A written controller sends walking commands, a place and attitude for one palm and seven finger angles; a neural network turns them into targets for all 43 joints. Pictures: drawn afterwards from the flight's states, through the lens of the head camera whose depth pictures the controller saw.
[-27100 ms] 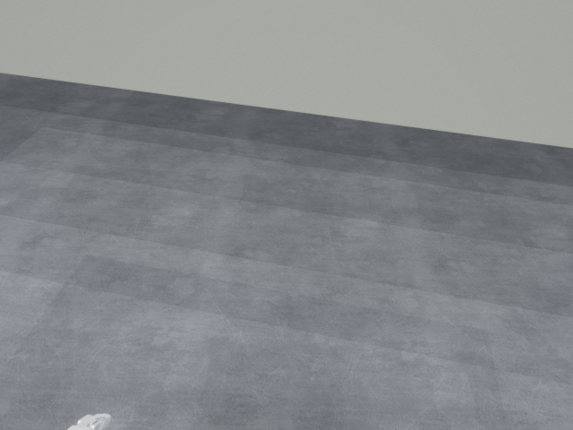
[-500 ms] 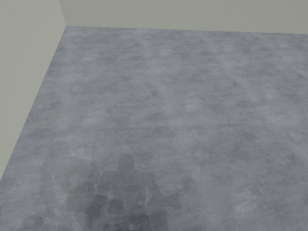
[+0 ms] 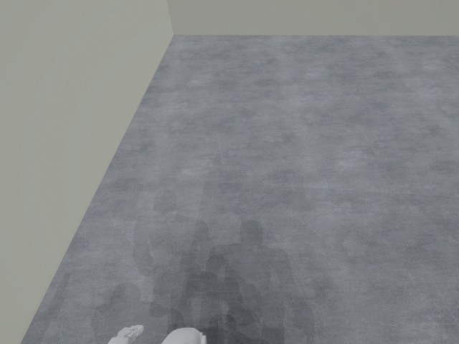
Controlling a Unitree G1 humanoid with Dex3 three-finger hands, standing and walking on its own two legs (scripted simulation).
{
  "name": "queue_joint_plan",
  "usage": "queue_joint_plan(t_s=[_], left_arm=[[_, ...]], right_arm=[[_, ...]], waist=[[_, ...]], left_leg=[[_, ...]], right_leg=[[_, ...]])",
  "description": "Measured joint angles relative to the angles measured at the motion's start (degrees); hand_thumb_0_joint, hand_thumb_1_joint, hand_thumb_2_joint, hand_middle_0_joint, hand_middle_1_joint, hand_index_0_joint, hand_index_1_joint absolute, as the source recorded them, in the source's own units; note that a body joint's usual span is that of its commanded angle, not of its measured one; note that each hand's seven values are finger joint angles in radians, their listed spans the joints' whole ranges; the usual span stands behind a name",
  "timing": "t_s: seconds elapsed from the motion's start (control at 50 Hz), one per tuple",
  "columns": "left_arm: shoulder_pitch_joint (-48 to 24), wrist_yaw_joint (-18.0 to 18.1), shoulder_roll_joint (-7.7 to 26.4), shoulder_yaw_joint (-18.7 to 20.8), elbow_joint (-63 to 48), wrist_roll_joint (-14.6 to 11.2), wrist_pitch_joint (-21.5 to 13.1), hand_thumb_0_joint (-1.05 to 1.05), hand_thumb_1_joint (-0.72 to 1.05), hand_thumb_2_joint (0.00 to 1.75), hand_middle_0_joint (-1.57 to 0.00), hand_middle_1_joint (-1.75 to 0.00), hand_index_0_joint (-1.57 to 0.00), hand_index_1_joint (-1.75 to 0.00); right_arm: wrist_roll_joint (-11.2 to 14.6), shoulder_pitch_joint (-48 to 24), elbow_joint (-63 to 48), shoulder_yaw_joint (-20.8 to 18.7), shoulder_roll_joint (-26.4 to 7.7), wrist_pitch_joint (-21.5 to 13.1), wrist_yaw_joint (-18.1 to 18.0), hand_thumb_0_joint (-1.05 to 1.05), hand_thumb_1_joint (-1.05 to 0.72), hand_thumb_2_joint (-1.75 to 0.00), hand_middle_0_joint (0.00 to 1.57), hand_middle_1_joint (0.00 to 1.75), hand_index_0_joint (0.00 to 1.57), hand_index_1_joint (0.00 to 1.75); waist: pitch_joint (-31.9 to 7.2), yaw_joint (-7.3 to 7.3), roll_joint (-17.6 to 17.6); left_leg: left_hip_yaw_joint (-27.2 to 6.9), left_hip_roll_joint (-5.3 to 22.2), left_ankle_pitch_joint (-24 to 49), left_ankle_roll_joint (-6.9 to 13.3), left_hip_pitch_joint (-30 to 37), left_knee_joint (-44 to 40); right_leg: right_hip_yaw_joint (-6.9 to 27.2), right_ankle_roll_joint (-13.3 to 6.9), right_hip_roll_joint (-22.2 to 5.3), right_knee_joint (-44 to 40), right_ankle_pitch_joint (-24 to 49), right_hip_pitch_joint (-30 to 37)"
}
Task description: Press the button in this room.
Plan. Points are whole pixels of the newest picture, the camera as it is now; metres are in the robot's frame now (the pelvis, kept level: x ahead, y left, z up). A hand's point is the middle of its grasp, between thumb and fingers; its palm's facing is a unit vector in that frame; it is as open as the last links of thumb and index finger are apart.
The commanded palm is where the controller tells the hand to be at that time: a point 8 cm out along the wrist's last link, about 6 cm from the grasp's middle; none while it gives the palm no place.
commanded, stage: turn to face it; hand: left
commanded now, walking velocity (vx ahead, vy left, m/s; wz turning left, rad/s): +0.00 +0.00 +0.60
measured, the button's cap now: out of the picture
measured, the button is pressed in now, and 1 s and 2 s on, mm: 0 0 0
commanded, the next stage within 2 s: none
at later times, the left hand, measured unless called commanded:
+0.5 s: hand out of the picture +0.00 +0.29 -0.18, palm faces +0.33 -0.91 -0.24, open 7.4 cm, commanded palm none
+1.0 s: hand out of the picture -0.01 +0.21 -0.14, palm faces +0.55 -0.79 -0.28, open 7.4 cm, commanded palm none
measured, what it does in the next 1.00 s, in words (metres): steps on the spot, turning left: left foot, then right foot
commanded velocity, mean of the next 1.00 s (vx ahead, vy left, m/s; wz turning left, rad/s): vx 0.00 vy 0.00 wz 0.60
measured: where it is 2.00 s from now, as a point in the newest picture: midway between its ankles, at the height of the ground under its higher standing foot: outside the picture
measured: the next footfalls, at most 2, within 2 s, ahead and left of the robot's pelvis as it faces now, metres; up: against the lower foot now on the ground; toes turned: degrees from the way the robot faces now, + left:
left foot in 0.26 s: +0.04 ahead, +0.15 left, +0.00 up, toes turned +17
right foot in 0.78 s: +0.09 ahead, -0.08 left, +0.00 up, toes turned +26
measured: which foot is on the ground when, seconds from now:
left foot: up 0.00-0.24, down 0.26-0.78, up 0.80-1.00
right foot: down 0.00-0.26, up 0.28-0.76, down 0.78-1.00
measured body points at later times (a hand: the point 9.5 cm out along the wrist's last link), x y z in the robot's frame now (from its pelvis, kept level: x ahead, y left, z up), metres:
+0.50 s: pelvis +0.00 +0.05 +0.00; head +0.03 +0.10 +0.45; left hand -0.02 +0.34 -0.16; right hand +0.19 -0.16 -0.12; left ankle +0.00 +0.14 -0.74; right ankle +0.03 -0.12 -0.65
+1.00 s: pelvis +0.01 -0.01 +0.00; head +0.06 -0.02 +0.45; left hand -0.04 +0.25 -0.12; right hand +0.19 -0.22 -0.16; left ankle -0.09 +0.11 -0.65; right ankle +0.06 -0.10 -0.74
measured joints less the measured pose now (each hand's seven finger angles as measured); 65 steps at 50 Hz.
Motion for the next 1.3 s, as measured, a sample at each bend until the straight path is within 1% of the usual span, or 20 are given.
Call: queue_joint_plan(t_s=[0.14,0.24,0.26,0.28,0.32,0.36,0.42,0.52,0.66,0.72,0.76,0.8,0.86,0.92,0.98,1.08,1.18,1.24,1.28,1.3], left_arm=[[3.9,-0.1,3.7,1.2,0.4,0.6,0.9,-0.01,0.91,0.9,-0.2,-0.3,-0.2,-0.3],[6.1,-0.5,7.0,2.0,0.7,0.6,1.8,0.0,0.91,0.9,-0.2,-0.3,-0.2,-0.3],[6.7,-0.7,7.7,2.3,0.7,0.4,2.1,0.0,0.91,0.9,-0.2,-0.3,-0.2,-0.3],[6.6,-0.8,8.5,2.6,0.9,0.2,2.6,0.0,0.91,0.9,-0.2,-0.3,-0.2,-0.3],[6.1,-0.5,9.4,2.7,1.3,0.1,4.1,0.0,0.91,0.9,-0.2,-0.3,-0.2,-0.3],[5.4,-0.5,9.6,2.9,1.5,0.1,4.6,0.0,0.91,0.9,-0.19,-0.3,-0.2,-0.3],[4.3,-1.0,9.4,2.9,0.6,0.1,4.2,0.01,0.91,0.9,-0.19,-0.3,-0.2,-0.3],[2.9,-1.3,8.4,2.5,-1.1,0.1,3.8,0.0,0.91,0.9,-0.19,-0.3,-0.2,-0.3],[0.3,-0.9,6.7,2.0,-2.6,-0.3,3.8,0.0,0.91,0.9,-0.19,-0.3,-0.2,-0.3],[-0.9,-0.8,5.7,1.6,-3.5,-0.6,3.5,0.0,0.91,0.9,-0.19,-0.3,-0.2,-0.3],[-1.2,-0.8,5.1,1.2,-4.4,-0.8,2.9,0.0,0.91,0.9,-0.2,-0.3,-0.2,-0.3],[-0.9,-0.6,4.5,1.0,-5.0,-0.5,1.9,0.0,0.9,0.9,-0.2,-0.3,-0.2,-0.3],[0.2,-0.4,3.1,0.3,-5.3,-0.2,1.6,0.0,0.9,0.9,-0.2,-0.3,-0.2,-0.3],[1.5,-0.4,2.3,0.1,-4.8,-0.2,1.5,0.0,0.9,0.9,-0.2,-0.3,-0.2,-0.3],[2.4,-0.4,2.0,0.0,-4.2,0.0,1.3,0.0,0.9,0.9,-0.2,-0.3,-0.2,-0.3],[4.1,-0.6,2.3,0.0,-3.3,0.3,1.1,0.0,0.9,0.9,-0.2,-0.3,-0.2,-0.3],[5.7,-0.9,4.1,0.6,-2.1,0.6,1.5,0.0,0.9,0.9,-0.2,-0.3,-0.21,-0.3],[7.0,-1.0,6.0,1.4,-1.4,0.4,2.1,0.0,0.9,0.9,-0.2,-0.3,-0.21,-0.3],[7.1,-1.0,7.8,2.2,-0.7,0.0,3.1,0.0,0.9,0.9,-0.2,-0.3,-0.2,-0.3],[6.9,-0.7,8.4,2.5,-0.2,0.0,3.9,0.0,0.9,0.9,-0.2,-0.3,-0.2,-0.3]], right_arm=[[0.0,-6.5,-3.8,-0.2,-3.2,0.2,0.6,0.01,-0.91,-0.9,0.2,0.3,0.19,0.3],[0.1,-9.9,-7.1,0.5,-4.0,-0.7,0.9,0.01,-0.91,-0.9,0.19,0.3,0.19,0.3],[0.0,-10.3,-7.9,0.6,-4.2,-1.2,1.0,0.01,-0.91,-0.9,0.19,0.3,0.19,0.3],[0.0,-10.8,-8.5,0.7,-3.9,-1.8,1.0,0.01,-0.91,-0.9,0.19,0.3,0.19,0.3],[0.2,-11.3,-9.4,1.3,-3.4,-2.8,0.7,0.0,-0.91,-0.9,0.2,0.3,0.19,0.3],[0.1,-11.0,-9.8,1.7,-2.8,-3.0,0.3,0.0,-0.91,-0.9,0.2,0.3,0.19,0.3],[0.1,-10.2,-9.5,2.3,-1.7,-2.8,0.0,0.0,-0.9,-0.9,0.2,0.3,0.2,0.3],[0.2,-8.1,-8.7,2.8,0.2,-2.5,0.3,0.0,-0.9,-0.9,0.2,0.3,0.2,0.3],[-0.1,-5.1,-7.6,2.1,1.6,-2.0,0.4,0.01,-0.9,-0.9,0.2,0.3,0.2,0.3],[-0.3,-3.8,-7.0,1.5,1.2,-1.5,0.3,0.01,-0.9,-0.9,0.21,0.3,0.2,0.3],[-0.2,-3.0,-6.6,1.0,0.7,-1.0,0.3,0.01,-0.9,-0.9,0.2,0.3,0.2,0.3],[0.2,-2.3,-6.1,0.3,-0.1,-0.6,0.3,0.01,-0.9,-0.9,0.2,0.3,0.2,0.3],[-0.1,-1.8,-5.2,-0.6,-1.4,0.4,0.4,0.01,-0.9,-0.9,0.2,0.3,0.2,0.3],[-0.3,-1.7,-4.7,-1.0,-2.5,0.7,0.9,0.01,-0.9,-0.9,0.2,0.3,0.2,0.3],[-0.3,-1.8,-4.4,-1.0,-3.1,0.9,1.0,0.01,-0.91,-0.9,0.2,0.3,0.2,0.3],[-0.1,-3.6,-4.0,-0.5,-3.3,1.4,1.1,0.01,-0.91,-0.9,0.2,0.3,0.19,0.3],[0.3,-7.0,-4.9,0.5,-3.0,0.8,1.0,0.01,-0.91,-0.9,0.2,0.3,0.19,0.3],[0.4,-8.4,-6.6,1.1,-3.0,-0.5,1.1,0.01,-0.91,-0.9,0.2,0.3,0.19,0.3],[0.2,-9.6,-7.4,1.2,-2.3,-1.7,1.1,0.01,-0.91,-0.9,0.2,0.3,0.19,0.3],[0.3,-9.9,-7.8,1.4,-2.0,-2.2,1.0,0.01,-0.91,-0.9,0.2,0.3,0.19,0.3]], waist=[[0.9,2.3,-1.6],[1.4,4.01,-3.4],[1.2,4.19,-3.9],[1.5,4.39,-4.8],[1.9,4.75,-5.2],[1.8,4.65,-4.7],[1.6,4.6,-4.4],[0.6,3.96,-4.1],[0.0,1.8,-2.8],[0.1,0.68,-1.5],[-0.2,0.31,-0.7],[-0.3,0.43,0.3],[-0.2,0.11,1.2],[-0.1,-0.03,1.1],[0.2,-0.04,0.5],[0.9,1.1,-1.0],[1.7,2.99,-2.6],[1.4,3.75,-3.5],[1.7,4.27,-5.2],[1.8,4.5,-5.5]], left_leg=[[1.7,1.9,1.7,-0.4,1.9,-10.4],[4.5,1.4,5.5,1.0,8.1,-25.0],[4.7,0.9,7.5,2.6,9.3,-27.9],[4.7,0.1,7.2,4.3,8.7,-27.0],[3.9,-0.4,6.2,6.4,8.0,-25.8],[2.5,-0.7,7.0,7.0,8.6,-27.5],[0.9,-1.7,9.7,7.1,10.4,-31.9],[-1.8,-3.5,12.7,7.5,11.9,-36.5],[-5.9,-5.5,13.9,6.7,10.7,-36.8],[-8.2,-6.1,14.0,5.8,9.3,-35.6],[-9.7,-6.7,13.7,4.9,7.9,-34.1],[-10.7,-7.1,10.5,4.0,5.9,-30.1],[-7.9,-6.9,0.5,2.6,1.1,-14.5],[-5.0,-4.8,2.2,1.2,-1.9,-1.6],[-3.8,-2.4,3.7,-0.2,-2.0,2.0],[-2.6,0.0,1.5,-1.1,1.5,-4.4],[0.3,0.3,-0.4,-0.3,6.9,-17.0],[2.4,-0.2,6.5,0.9,12.0,-29.5],[2.5,-1.5,6.8,4.1,11.6,-29.2],[2.2,-1.7,5.8,5.2,11.4,-28.4]], right_leg=[[-4.6,1.1,-2.3,1.2,-1.2,0.8],[-7.7,3.1,-4.7,6.4,-4.2,-0.5],[-7.7,3.7,-5.6,9.4,-5.4,-1.8],[-5.5,4.5,-6.1,14.3,-9.3,-3.9],[0.7,5.6,-4.0,25.1,-15.1,-8.7],[4.5,6.2,-2.0,32.7,-14.0,-12.4],[7.7,6.8,-1.1,36.5,-8.3,-15.6],[10.6,7.7,-0.6,34.3,-3.9,-16.9],[11.7,7.4,1.5,24.8,-6.8,-13.8],[11.6,6.7,3.1,17.7,-7.7,-10.7],[11.2,6.1,4.1,9.9,-4.9,-7.4],[10.2,3.5,4.6,3.5,0.2,-4.7],[7.6,0.6,3.4,3.7,-0.7,-3.4],[5.5,0.4,2.0,1.2,-0.2,-1.2],[3.2,0.5,0.6,-0.1,0.2,0.0],[-0.2,1.0,-1.7,-0.2,-0.1,0.6],[-3.4,2.5,-4.0,2.1,-1.2,-0.3],[-5.2,4.1,-5.7,6.5,-3.4,-1.9],[-1.7,5.1,-6.4,15.2,-9.0,-5.6],[0.9,5.5,-5.4,20.4,-12.5,-7.7]])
